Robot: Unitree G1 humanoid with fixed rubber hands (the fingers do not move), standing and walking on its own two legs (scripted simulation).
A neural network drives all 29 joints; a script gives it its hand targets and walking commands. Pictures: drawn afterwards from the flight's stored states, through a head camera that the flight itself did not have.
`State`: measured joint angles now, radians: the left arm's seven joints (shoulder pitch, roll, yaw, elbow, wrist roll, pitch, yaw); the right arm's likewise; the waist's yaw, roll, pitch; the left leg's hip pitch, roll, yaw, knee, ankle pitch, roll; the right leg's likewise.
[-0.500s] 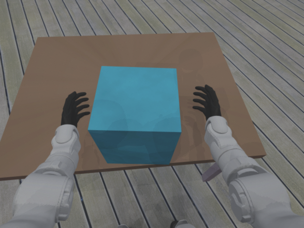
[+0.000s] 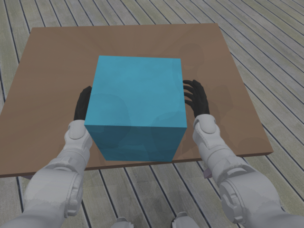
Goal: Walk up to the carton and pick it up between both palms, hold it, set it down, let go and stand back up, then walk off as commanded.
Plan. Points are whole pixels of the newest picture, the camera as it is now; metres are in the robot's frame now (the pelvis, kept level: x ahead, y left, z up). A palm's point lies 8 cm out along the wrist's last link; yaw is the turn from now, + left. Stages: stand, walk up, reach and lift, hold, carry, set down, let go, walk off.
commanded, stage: reach and lift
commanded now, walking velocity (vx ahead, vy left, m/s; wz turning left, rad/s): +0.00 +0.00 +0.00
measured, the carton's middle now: (139, 114) +0.44 +0.04 -0.02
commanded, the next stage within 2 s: none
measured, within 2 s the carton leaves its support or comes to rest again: neither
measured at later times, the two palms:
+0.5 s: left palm (83, 117) +0.42 +0.19 +0.01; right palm (195, 113) +0.42 -0.11 +0.03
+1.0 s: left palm (83, 118) +0.42 +0.19 +0.00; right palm (194, 113) +0.42 -0.11 +0.02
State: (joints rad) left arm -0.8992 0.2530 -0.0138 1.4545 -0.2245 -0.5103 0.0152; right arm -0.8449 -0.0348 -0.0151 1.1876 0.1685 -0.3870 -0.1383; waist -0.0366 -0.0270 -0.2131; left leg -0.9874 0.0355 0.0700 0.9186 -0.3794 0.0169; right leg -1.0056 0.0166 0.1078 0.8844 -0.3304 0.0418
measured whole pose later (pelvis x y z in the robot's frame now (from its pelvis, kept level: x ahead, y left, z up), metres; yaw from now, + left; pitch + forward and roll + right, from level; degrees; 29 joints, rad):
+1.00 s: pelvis +0.00 +0.01 +0.00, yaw +0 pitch +26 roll -1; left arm -0.90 0.20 0.21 1.50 0.00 -0.59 0.04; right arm -0.85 0.09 -0.46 1.20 -0.27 -0.48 -0.18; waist -0.03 -0.03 -0.21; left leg -0.99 0.03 0.07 0.93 -0.39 0.03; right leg -1.00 0.01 0.11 0.89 -0.33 0.04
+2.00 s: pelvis -0.01 +0.02 +0.00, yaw -1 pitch +26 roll -2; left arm -0.90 0.15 0.22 1.51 0.04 -0.73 0.08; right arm -0.80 0.04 -0.45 1.29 -0.26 -0.73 -0.20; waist -0.01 -0.03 -0.21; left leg -0.99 0.04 0.07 0.92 -0.37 0.03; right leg -0.99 0.02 0.11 0.83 -0.30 0.04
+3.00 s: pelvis -0.02 +0.01 +0.03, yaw -1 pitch +14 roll -2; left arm -0.81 0.14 -0.08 1.18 -0.22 -0.13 0.20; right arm -0.76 -0.09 -0.03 1.00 0.17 -0.07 -0.19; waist 0.01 0.00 -0.29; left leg -0.69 0.06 0.07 0.74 -0.29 0.03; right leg -0.67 0.03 0.11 0.61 -0.19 0.04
